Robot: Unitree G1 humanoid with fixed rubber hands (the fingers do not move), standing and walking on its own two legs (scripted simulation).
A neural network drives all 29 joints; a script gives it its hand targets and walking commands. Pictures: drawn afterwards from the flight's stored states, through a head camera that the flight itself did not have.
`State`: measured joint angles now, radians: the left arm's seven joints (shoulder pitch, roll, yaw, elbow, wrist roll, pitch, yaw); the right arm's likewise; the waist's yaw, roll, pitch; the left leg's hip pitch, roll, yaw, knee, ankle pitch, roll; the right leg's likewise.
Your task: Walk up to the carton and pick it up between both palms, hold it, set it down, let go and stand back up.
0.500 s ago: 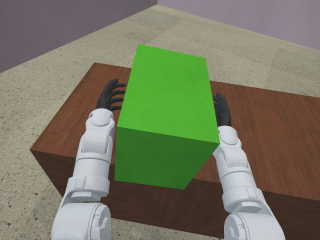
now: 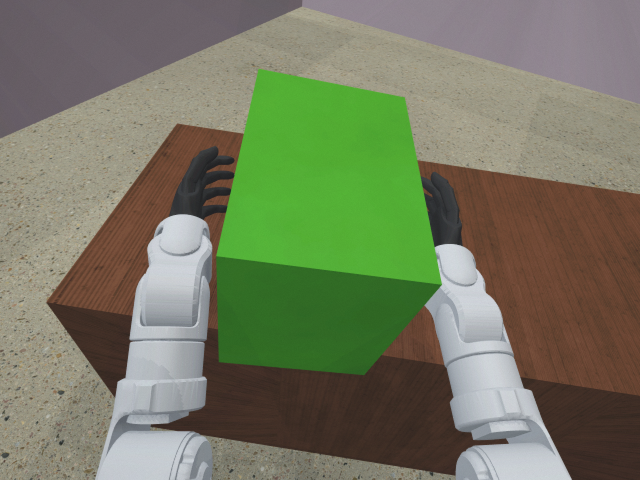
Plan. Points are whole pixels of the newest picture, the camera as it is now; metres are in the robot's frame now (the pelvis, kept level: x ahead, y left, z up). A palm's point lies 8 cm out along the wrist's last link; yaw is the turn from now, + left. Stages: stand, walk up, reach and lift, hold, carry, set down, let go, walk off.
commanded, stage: reach and lift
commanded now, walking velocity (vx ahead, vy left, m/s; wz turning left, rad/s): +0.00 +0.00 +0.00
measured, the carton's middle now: (313, 227) +0.41 -0.01 +0.10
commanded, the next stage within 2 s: hold in 0.68 s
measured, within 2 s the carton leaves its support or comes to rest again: neither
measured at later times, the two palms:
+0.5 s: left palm (180, 201) +0.36 +0.14 +0.19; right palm (444, 219) +0.35 -0.15 +0.18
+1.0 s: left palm (187, 196) +0.35 +0.13 +0.20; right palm (457, 215) +0.35 -0.16 +0.19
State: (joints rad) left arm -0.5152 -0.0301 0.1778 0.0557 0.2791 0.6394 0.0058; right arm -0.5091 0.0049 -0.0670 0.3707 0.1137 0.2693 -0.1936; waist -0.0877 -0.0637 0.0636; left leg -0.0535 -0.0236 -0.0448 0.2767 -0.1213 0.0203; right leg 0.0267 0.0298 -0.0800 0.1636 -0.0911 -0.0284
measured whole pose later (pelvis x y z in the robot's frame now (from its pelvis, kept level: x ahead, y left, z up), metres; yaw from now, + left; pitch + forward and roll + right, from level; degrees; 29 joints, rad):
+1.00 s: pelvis +0.00 +0.00 +0.00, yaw -2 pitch -9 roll -1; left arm -0.58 -0.07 0.23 -0.05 0.32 0.83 -0.01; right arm -0.60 -0.06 -0.02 0.34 0.23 0.43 -0.23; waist -0.07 -0.08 0.06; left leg 0.01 -0.01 -0.01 0.27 -0.13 0.02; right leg 0.08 0.04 -0.06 0.17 -0.10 -0.03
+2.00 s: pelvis +0.00 +0.00 +0.00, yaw -1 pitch -7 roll -1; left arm -0.55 -0.03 0.20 -0.07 0.26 0.80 0.01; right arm -0.59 -0.04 -0.03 0.32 0.18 0.40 -0.22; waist -0.06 -0.07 0.05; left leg -0.02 -0.01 -0.02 0.27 -0.13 0.02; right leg 0.05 0.03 -0.08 0.19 -0.11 -0.03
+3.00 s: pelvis +0.01 -0.01 +0.00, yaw +0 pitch -6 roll +0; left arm -0.52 -0.03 0.18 -0.04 0.26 0.77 0.02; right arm -0.59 -0.02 -0.05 0.38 0.14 0.37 -0.20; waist -0.05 -0.06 0.09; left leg -0.02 -0.01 -0.01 0.25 -0.12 0.01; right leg 0.03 0.03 -0.10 0.19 -0.12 -0.04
